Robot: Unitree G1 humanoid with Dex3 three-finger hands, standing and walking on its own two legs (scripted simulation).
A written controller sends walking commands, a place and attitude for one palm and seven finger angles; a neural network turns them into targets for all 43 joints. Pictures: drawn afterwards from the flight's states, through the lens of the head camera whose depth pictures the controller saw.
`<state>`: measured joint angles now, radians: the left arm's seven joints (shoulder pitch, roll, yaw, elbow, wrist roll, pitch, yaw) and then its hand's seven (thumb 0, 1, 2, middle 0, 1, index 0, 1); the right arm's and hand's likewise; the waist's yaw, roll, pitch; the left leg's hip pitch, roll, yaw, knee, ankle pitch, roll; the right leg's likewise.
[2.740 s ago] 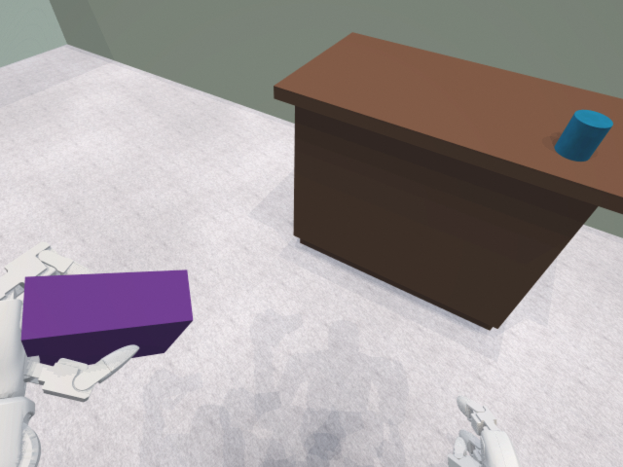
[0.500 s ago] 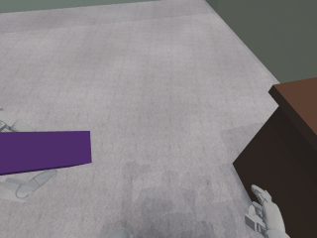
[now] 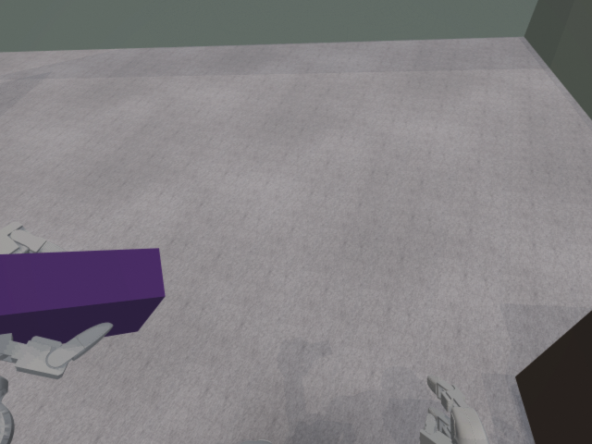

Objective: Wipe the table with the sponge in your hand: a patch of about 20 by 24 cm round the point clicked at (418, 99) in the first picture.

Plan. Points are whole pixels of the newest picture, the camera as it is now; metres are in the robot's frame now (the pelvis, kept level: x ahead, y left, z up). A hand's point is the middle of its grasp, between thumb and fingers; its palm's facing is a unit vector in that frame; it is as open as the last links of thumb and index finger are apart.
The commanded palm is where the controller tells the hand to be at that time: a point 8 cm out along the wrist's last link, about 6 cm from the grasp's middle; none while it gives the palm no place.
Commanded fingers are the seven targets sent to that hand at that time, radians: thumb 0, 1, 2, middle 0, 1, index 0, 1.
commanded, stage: walk to a spot facing it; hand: left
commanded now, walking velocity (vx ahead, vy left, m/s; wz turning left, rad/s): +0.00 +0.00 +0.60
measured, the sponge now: (105, 298) +0.22 +0.22 +0.16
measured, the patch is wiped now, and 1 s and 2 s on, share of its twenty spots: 0.00 0.00 0.00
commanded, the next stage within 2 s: turn to face it in 2.00 s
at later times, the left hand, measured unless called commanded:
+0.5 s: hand out of the picture +0.10 +0.27 +0.18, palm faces +0.66 -0.64 -0.39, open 9.5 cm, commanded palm +0.04 +0.29 +0.19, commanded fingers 0.00 0.10 1.30 -1.20 -1.60 -1.20 -1.60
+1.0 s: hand out of the picture +0.09 +0.26 +0.16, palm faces +0.78 -0.48 -0.41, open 9.6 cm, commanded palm +0.01 +0.27 +0.19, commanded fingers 0.00 0.10 1.30 -1.20 -1.60 -1.20 -1.60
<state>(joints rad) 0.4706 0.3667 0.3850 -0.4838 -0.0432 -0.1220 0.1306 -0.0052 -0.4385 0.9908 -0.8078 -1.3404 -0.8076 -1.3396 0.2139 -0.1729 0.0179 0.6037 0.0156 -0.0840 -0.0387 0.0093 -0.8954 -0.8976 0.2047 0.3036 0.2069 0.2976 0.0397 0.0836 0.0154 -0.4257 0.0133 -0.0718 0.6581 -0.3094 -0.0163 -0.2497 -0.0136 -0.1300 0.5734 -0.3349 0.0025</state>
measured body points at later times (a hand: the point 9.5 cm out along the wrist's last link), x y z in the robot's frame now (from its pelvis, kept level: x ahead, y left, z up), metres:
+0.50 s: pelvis -0.03 -0.02 +0.00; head -0.01 -0.01 +0.45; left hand +0.06 +0.30 +0.21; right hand +0.20 -0.21 -0.08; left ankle -0.07 +0.09 -0.72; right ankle -0.01 -0.09 -0.73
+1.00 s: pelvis +0.02 -0.05 +0.00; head +0.04 -0.07 +0.45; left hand +0.04 +0.28 +0.18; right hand +0.27 -0.16 -0.12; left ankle -0.07 +0.06 -0.66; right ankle +0.08 -0.13 -0.73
